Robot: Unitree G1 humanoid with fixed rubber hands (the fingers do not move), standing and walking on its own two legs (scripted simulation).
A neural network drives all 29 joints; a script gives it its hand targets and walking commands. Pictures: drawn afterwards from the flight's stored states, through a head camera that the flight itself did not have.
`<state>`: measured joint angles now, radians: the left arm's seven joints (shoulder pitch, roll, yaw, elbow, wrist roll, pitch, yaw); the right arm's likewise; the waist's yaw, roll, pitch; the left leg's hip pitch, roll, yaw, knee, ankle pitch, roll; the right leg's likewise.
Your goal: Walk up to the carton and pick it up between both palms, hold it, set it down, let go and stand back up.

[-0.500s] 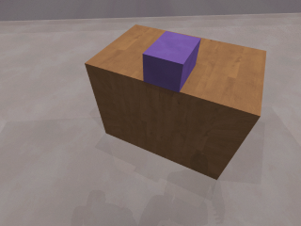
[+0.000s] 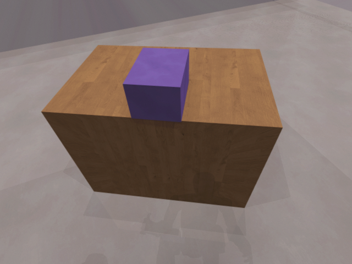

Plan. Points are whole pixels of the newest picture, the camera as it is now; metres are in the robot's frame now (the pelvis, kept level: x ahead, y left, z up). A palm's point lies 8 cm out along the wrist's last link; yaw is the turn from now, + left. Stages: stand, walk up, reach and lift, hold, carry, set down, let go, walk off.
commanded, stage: walk up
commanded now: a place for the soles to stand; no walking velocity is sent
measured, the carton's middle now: (161, 82) +0.77 +0.06 +0.01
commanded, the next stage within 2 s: none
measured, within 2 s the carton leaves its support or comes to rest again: neither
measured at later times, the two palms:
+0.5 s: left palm (44, 226) +0.27 +0.37 -0.10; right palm out of the picture +0.15 -0.15 -0.09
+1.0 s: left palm (57, 197) +0.34 +0.35 -0.08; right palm (239, 234) +0.23 -0.15 -0.08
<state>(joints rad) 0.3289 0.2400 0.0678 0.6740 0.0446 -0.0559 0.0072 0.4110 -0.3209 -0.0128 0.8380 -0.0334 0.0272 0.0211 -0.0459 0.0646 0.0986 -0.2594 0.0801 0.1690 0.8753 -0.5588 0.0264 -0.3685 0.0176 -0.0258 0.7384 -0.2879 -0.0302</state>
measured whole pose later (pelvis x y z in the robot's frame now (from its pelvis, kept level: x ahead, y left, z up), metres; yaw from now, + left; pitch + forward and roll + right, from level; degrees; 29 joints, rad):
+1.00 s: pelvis +0.19 +0.12 +0.02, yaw -9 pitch -2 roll +1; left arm 0.19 0.26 -0.02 0.79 -0.01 0.01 -0.02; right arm 0.35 -0.29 0.02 0.63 0.01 0.00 0.01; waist 0.00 -0.01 0.05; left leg -0.15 0.07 0.22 0.55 -0.36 0.00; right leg -0.29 -0.01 0.01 0.58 -0.26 0.00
